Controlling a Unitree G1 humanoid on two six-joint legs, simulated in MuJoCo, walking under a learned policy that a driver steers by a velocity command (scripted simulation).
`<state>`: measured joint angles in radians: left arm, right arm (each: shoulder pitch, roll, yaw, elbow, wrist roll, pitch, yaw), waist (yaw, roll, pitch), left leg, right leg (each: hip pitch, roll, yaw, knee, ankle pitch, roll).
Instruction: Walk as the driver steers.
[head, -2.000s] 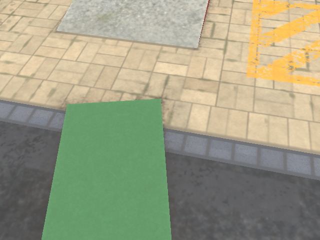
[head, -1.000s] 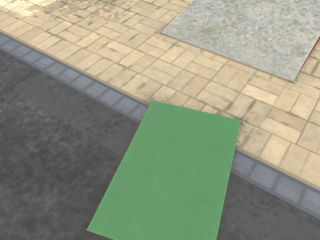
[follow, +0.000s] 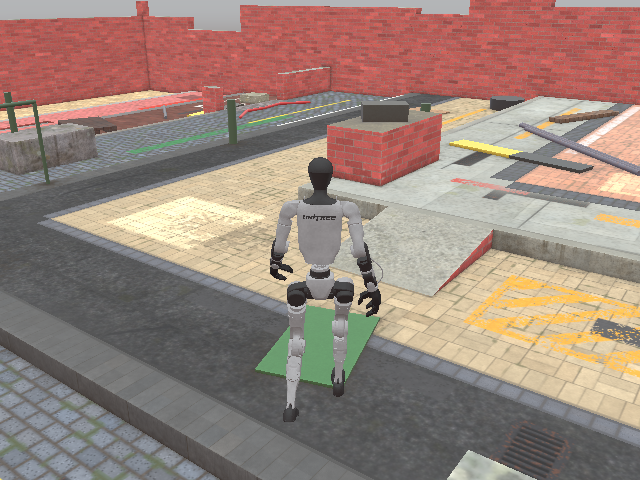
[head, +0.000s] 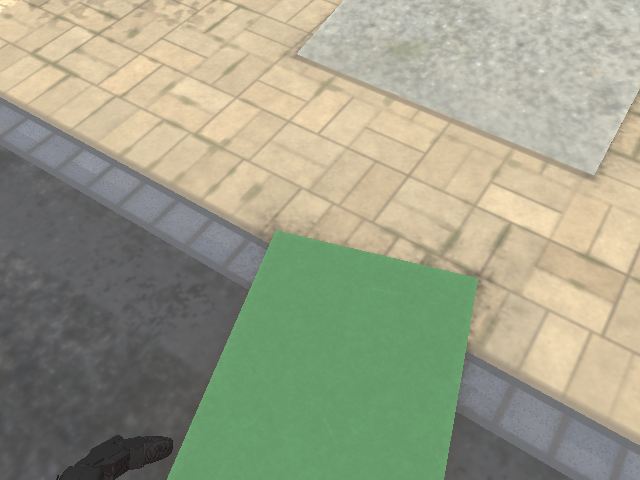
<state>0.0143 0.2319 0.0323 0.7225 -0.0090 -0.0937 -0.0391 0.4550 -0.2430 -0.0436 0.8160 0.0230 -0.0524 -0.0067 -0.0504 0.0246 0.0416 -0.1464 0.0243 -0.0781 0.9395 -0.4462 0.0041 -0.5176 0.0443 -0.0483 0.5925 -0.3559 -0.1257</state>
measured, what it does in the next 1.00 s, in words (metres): walks ahead, turning right: left foot, then right foot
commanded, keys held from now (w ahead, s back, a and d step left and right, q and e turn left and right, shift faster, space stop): w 0.40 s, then w+e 0.60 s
